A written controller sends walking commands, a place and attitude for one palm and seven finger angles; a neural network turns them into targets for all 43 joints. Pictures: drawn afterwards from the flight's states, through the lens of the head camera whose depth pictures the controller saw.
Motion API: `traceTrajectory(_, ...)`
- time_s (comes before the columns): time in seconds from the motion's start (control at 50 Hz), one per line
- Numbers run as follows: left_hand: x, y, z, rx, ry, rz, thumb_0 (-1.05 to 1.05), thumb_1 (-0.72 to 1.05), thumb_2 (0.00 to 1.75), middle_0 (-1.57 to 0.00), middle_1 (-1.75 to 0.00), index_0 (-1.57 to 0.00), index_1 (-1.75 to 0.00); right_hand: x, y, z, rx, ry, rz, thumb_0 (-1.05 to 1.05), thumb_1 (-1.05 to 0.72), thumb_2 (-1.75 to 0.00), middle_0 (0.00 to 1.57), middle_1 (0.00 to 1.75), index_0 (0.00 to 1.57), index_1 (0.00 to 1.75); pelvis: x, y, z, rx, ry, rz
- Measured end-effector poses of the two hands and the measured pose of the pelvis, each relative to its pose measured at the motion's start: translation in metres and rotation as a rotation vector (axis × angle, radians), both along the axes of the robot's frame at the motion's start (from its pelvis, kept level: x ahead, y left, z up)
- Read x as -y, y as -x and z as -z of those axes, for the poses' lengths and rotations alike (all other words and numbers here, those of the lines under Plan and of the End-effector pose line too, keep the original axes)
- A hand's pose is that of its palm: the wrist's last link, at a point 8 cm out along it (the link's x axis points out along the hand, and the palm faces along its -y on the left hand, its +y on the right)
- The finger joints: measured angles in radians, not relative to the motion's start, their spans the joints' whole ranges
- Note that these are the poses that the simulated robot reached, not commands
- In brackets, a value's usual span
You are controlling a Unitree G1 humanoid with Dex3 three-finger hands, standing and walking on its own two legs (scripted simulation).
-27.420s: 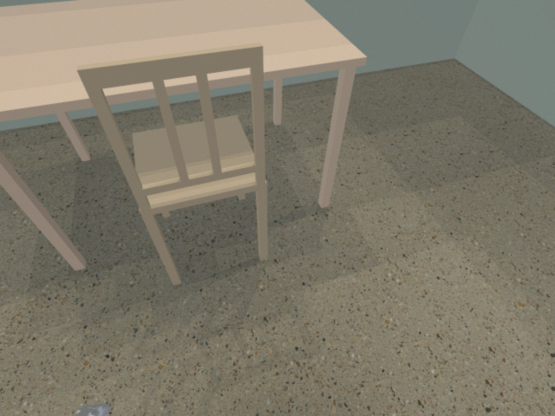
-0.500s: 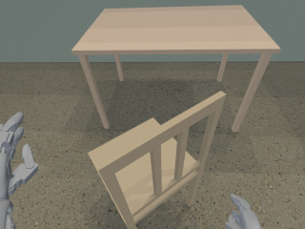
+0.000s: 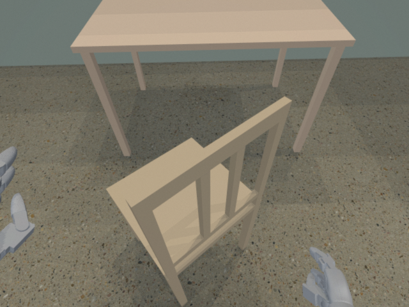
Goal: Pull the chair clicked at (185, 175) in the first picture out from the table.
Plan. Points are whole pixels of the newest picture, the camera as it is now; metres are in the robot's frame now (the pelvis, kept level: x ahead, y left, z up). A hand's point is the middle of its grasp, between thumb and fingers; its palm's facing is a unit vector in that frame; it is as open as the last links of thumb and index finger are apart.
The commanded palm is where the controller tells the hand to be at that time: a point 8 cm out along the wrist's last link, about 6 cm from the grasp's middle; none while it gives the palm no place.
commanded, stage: step back with the hand held close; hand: left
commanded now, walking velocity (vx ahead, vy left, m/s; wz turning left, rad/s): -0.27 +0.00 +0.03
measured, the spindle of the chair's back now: (204, 208) +0.35 +0.03 -0.07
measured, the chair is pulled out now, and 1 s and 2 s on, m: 0.58 0.58 0.58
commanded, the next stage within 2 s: stop stepping back and stand still in 1.36 s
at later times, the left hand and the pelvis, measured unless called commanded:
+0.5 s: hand out of the picture +0.14 +0.28 +0.16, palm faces +0.46 -0.75 -0.48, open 7.4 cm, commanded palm +0.07 +0.31 +0.18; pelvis -0.06 +0.01 -0.01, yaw +1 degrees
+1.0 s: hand out of the picture +0.12 +0.27 +0.17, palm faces +0.48 -0.72 -0.51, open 7.4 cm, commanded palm +0.06 +0.30 +0.18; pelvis -0.07 -0.01 -0.02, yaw +2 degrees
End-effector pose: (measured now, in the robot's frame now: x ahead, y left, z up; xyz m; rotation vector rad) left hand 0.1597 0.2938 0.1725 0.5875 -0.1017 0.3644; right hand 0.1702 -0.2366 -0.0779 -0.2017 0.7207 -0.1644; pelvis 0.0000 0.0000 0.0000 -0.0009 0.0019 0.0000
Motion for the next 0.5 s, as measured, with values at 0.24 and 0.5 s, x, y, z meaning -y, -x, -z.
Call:
traceTrajectory(0.24,-0.01,0.045,-0.005,0.099,-0.008,-0.047,0.01,0.89,0.89,-0.21,-0.3,-0.22,-0.31,-0.01,0.046,0.005,-0.012,0.007,-0.016,0.01,-0.91,-0.9,0.2,0.3,0.2,0.3,-0.001,0.036,0.006,0.002,0.007,-0.013)
traceTrajectory(0.5,-0.021,0.065,-0.001,0.136,-0.011,-0.039,0.01,0.89,0.9,-0.21,-0.3,-0.22,-0.31,-0.012,0.076,0.002,0.001,0.042,-0.016,0.01,-0.91,-0.9,0.2,0.3,0.2,0.3,-0.009,0.06,0.01,-0.01,0.026,-0.02)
